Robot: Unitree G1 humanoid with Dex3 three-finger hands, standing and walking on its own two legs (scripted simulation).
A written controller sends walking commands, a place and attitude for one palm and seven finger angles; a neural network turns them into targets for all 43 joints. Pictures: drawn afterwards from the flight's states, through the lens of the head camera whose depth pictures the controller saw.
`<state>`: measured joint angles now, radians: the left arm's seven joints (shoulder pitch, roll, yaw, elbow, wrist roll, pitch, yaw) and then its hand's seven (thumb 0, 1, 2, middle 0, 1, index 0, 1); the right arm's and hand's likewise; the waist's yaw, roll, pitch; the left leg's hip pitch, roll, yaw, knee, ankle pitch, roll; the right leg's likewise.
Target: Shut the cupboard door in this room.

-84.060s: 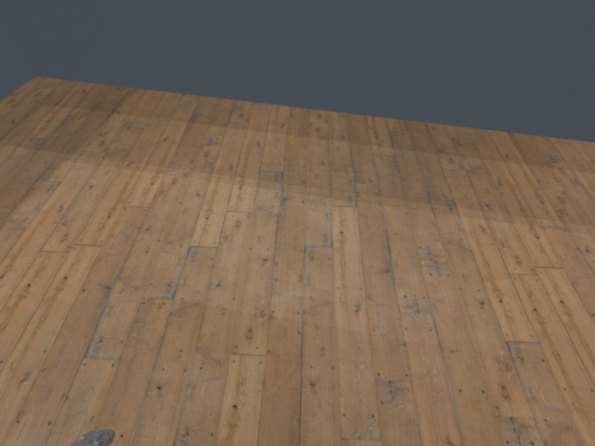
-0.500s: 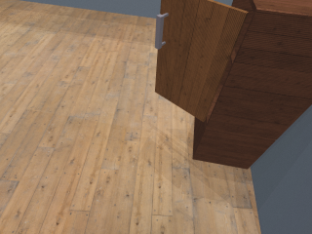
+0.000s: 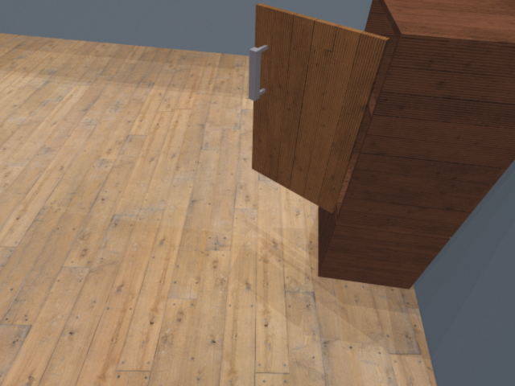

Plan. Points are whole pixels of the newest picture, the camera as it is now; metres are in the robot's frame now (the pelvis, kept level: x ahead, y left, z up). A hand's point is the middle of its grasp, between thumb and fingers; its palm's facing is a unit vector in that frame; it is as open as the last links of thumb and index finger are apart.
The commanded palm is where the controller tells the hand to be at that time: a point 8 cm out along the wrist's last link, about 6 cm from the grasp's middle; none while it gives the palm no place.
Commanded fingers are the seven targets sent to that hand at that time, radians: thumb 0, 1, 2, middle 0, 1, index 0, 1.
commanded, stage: let the arm hang, fingers relaxed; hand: left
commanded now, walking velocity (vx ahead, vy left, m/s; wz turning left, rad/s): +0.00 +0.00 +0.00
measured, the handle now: (259, 72) +0.94 +0.04 +0.06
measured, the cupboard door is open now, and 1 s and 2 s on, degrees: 59 59 59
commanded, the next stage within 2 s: look to check the result in 0.08 s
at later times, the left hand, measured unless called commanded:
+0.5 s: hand out of the picture -0.02 +0.17 -0.18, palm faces +0.00 -0.98 -0.22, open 7.4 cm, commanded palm none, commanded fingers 0.00 0.90 0.90 -0.20 -0.30 -0.20 -0.30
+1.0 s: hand out of the picture +0.05 +0.18 -0.18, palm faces +0.08 -0.97 -0.24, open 7.3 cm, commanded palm none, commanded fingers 0.00 0.90 0.90 -0.20 -0.30 -0.20 -0.30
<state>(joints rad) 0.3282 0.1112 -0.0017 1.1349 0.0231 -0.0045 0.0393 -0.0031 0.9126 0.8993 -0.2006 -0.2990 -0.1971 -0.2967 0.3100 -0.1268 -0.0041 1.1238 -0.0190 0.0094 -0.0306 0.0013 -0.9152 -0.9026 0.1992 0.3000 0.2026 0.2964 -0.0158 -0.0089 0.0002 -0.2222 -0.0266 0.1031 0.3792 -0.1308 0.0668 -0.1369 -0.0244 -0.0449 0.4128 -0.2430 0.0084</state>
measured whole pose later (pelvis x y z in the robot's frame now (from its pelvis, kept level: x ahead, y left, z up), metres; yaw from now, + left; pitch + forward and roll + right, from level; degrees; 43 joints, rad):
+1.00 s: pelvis +0.02 -0.02 -0.01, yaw +5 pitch -1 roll -1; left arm 0.20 0.21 0.03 1.07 0.02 0.01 0.04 0.00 0.91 0.90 -0.20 -0.30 -0.20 -0.30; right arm 0.21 -0.21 -0.02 1.08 -0.02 0.04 -0.01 0.00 -0.91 -0.90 0.20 0.30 0.20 0.30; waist -0.03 0.00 0.07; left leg -0.30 -0.01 0.03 0.56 -0.23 0.01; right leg -0.13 -0.01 -0.14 0.47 -0.32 -0.02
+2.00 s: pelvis +0.02 +0.00 -0.02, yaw +45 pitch +1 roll +1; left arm 0.28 0.25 0.06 0.90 0.03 0.01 0.01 0.00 0.91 0.90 -0.20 -0.30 -0.20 -0.30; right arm 0.13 -0.24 -0.05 0.90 -0.03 0.05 0.04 0.00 -0.91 -0.90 0.20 0.30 0.20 0.30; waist 0.00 -0.07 0.13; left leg -0.32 -0.01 0.08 0.64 -0.33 0.02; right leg -0.22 -0.19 -0.19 0.74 -0.48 0.07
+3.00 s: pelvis +0.18 +0.29 -0.02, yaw +77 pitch +0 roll -1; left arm 0.30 0.26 0.08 0.99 0.03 0.01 0.00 0.01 0.92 0.90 -0.20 -0.30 -0.20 -0.30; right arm 0.09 -0.24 -0.04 0.85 -0.03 -0.03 0.01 0.00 -0.91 -0.90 0.20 0.30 0.20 0.30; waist 0.02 -0.04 0.11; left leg -0.43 -0.01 0.08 0.68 -0.26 0.08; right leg -0.42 -0.13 -0.08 1.23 -0.46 0.05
